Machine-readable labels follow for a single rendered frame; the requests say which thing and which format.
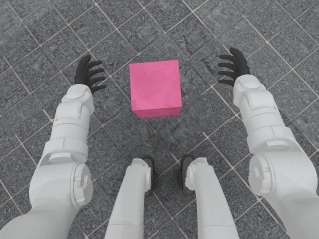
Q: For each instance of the robot left forearm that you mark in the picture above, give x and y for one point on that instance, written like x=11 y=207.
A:
x=68 y=140

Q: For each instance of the left robot hand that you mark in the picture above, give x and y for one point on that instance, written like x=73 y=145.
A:
x=83 y=74

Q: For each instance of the left robot upper arm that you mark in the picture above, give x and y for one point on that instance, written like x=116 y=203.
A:
x=57 y=193

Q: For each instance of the robot shin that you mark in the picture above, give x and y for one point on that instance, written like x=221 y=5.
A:
x=137 y=161
x=199 y=160

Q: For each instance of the right robot hand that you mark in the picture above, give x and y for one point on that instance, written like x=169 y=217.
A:
x=239 y=67

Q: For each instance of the right robot shin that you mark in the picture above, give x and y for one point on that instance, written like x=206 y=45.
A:
x=199 y=160

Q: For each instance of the carton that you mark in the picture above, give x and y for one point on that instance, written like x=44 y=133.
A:
x=155 y=88

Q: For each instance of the right robot upper arm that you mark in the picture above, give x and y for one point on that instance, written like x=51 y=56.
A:
x=287 y=180

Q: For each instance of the robot right forearm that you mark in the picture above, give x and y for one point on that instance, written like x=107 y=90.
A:
x=262 y=119

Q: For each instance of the left robot shin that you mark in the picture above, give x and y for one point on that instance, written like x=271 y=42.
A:
x=137 y=161

